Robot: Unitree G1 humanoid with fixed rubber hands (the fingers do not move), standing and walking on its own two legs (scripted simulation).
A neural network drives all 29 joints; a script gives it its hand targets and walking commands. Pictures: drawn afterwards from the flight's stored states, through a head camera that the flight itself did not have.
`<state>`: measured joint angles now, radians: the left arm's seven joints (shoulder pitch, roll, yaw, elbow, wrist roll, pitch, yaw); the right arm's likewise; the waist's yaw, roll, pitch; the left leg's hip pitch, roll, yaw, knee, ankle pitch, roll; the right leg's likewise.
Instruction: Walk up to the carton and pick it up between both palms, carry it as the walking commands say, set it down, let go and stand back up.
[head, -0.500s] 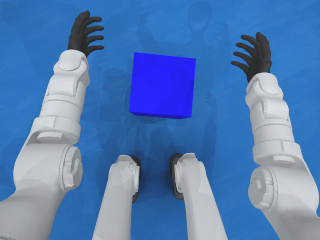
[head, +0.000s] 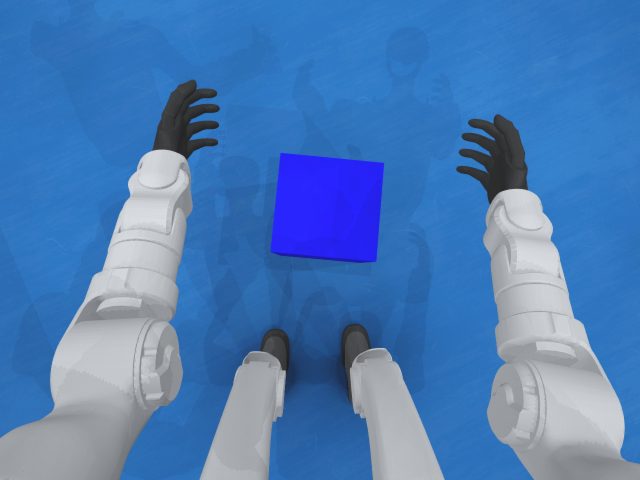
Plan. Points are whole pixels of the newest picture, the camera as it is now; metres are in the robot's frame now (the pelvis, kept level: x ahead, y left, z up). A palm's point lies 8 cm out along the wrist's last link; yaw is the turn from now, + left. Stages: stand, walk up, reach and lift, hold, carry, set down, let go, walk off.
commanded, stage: let go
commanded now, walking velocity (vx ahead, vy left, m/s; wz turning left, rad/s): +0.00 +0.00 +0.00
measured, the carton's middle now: (325, 215) +0.47 -0.03 -0.55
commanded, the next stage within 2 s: stand in 1.18 s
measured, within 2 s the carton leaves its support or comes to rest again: neither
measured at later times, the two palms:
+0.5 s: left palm (93, 289) +0.33 +0.20 -0.02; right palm (599, 315) +0.30 -0.25 -0.01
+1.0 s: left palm out of the picture +0.23 +0.24 +0.03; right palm (612, 412) +0.23 -0.22 +0.03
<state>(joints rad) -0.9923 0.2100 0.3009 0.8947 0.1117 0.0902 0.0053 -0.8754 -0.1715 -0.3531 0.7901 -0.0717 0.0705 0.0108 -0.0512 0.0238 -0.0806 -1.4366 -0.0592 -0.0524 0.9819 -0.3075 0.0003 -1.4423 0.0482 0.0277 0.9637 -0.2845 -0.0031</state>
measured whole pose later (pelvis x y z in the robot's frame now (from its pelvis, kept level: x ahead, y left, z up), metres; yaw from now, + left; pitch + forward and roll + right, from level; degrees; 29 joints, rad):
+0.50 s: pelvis +0.06 -0.01 +0.08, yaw +0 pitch +21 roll +0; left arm -0.15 0.17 0.13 0.59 0.05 0.01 -0.01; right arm -0.08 -0.19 -0.10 0.54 0.01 0.01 0.06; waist -0.04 -0.02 -0.07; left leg -0.71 -0.03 -0.07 0.63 -0.29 -0.01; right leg -0.72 0.06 0.04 0.63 -0.27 -0.03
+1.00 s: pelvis +0.07 +0.01 +0.10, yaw -1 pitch -4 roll +0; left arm 0.23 0.21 0.04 0.43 0.00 0.12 -0.07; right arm 0.21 -0.22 -0.04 0.42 0.00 0.13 0.08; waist 0.00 0.01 0.10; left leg -0.08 -0.05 -0.04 0.45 -0.29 0.03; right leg -0.10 0.03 0.06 0.44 -0.27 0.00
